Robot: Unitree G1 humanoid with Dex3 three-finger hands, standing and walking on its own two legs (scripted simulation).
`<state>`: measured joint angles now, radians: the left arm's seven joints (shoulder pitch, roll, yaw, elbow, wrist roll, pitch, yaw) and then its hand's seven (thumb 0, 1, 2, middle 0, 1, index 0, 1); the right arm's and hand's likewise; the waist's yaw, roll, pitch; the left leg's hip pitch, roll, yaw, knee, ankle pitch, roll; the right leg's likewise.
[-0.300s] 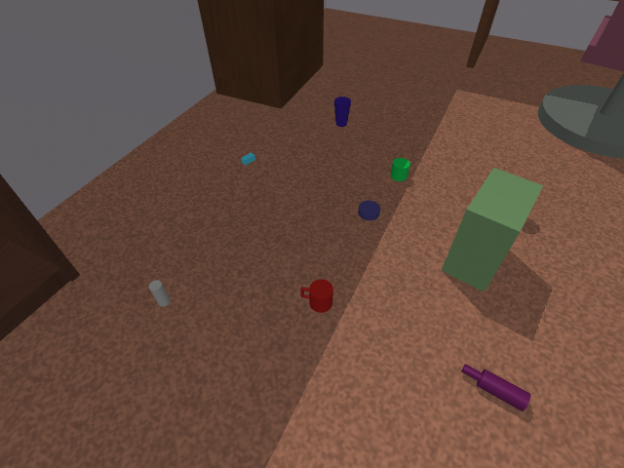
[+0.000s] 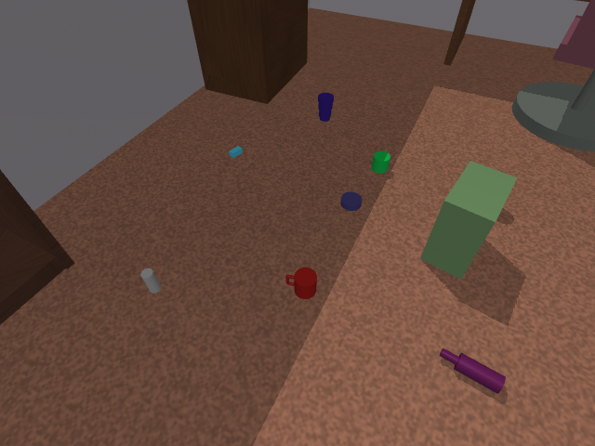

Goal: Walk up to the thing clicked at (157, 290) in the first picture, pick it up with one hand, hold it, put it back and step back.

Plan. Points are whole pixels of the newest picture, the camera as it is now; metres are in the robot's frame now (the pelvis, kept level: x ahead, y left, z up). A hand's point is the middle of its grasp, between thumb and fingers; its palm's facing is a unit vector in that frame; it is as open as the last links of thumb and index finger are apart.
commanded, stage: stand
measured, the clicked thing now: (151, 281) +0.83 +0.61 -0.73
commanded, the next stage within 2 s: walk up in 0.82 s
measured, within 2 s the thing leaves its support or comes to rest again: neither
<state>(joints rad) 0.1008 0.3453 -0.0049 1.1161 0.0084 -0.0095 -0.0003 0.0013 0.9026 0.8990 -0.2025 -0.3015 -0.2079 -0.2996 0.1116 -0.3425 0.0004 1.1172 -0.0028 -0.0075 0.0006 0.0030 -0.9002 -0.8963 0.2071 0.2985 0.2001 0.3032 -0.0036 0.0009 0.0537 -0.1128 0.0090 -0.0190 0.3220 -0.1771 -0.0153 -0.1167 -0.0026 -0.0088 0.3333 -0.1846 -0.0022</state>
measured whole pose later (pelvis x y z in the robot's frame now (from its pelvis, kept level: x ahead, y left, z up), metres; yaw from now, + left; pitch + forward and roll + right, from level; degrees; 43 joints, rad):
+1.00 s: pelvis -0.01 -0.03 -0.01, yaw +13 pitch +0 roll +1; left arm 0.00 0.39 0.08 0.91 0.00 0.04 -0.02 0.00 0.90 0.90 -0.20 -0.30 -0.21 -0.30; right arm 0.25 -0.35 -0.06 0.97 -0.02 0.02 -0.01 0.00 -0.90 -0.90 0.21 0.30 0.20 0.30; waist -0.02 -0.02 0.12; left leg -0.24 -0.06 -0.23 0.39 -0.14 -0.03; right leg -0.26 0.03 0.05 0.65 -0.44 -0.03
